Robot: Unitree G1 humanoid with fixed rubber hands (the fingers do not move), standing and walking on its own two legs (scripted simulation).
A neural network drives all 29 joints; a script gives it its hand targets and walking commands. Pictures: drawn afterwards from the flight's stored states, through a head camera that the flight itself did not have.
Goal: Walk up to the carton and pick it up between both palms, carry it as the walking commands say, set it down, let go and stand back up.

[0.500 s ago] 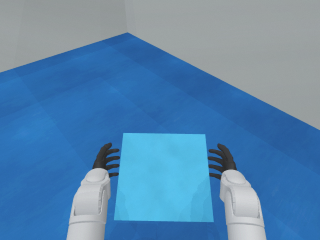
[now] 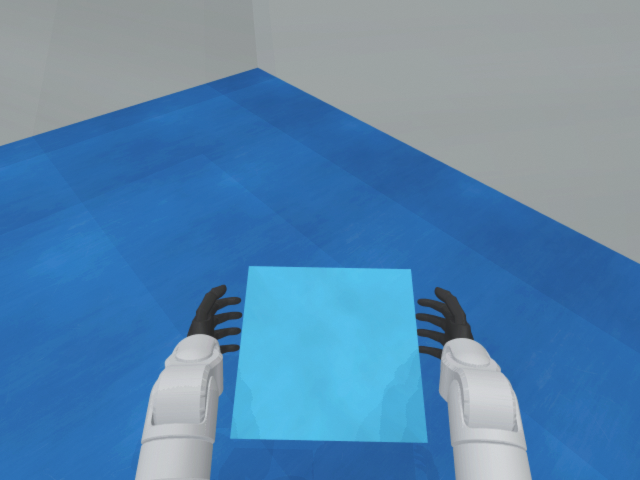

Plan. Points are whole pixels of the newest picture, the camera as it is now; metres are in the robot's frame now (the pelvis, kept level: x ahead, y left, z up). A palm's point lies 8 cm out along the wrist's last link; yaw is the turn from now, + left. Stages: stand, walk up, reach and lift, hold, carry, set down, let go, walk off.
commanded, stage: carry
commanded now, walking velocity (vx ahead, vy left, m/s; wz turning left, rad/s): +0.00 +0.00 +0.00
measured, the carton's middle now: (327, 357) +0.31 +0.00 -0.05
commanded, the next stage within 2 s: hold in 1.24 s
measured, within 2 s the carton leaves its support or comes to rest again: neither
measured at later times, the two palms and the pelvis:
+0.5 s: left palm (203, 353) +0.26 +0.15 +0.04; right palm (460, 360) +0.26 -0.16 +0.04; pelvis -0.02 +0.00 +0.00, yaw +0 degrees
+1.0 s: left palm (201, 354) +0.26 +0.15 +0.05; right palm (461, 363) +0.26 -0.16 +0.05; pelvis -0.02 +0.00 +0.00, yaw -1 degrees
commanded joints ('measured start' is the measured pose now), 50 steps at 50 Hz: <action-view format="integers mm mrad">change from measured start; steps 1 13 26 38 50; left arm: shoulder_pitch -430 -433 -429 -434 -445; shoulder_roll -722 -726 -728 -742 -762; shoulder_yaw -532 -531 -534 -556 -560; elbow -91 -78 -73 -87 -76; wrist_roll -254 -249 -246 -258 -263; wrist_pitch -44 -56 -66 -52 -33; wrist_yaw -231 -235 -236 -240 -246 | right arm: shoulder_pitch -395 -397 -397 -404 -420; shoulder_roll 759 759 756 766 779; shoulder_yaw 523 520 521 540 543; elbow -69 -60 -59 -77 -71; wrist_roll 250 245 243 257 264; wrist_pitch -32 -45 -58 -47 -31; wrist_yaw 231 234 236 238 243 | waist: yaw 1 4 7 10 15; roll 3 2 1 1 0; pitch -195 -195 -195 -193 -189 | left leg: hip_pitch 34 29 27 31 37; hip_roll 117 117 118 118 116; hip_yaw -121 -123 -123 -122 -122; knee -75 -84 -89 -94 -100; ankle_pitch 253 230 220 213 208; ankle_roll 3 2 0 -2 -4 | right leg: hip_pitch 103 102 101 98 95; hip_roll -109 -108 -108 -106 -104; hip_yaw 129 137 141 144 147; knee -62 -72 -76 -80 -87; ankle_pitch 216 206 203 195 190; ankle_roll -8 -9 -9 -10 -12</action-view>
